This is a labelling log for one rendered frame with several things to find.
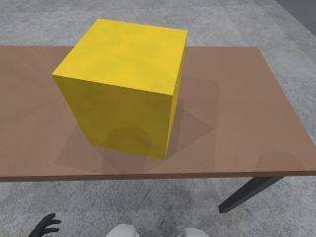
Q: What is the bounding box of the carton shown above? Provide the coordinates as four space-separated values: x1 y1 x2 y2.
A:
51 19 188 161

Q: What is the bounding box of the robot thigh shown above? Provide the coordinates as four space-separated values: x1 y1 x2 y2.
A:
106 224 139 237
177 227 209 237

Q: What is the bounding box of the table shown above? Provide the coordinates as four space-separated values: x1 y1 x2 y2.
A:
0 45 316 213

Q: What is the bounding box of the right robot thigh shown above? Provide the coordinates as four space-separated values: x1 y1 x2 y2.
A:
177 227 209 237

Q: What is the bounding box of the left robot hand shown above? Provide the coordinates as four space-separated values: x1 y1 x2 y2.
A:
28 213 61 237

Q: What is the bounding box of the left robot thigh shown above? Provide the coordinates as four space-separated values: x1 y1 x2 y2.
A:
106 224 139 237

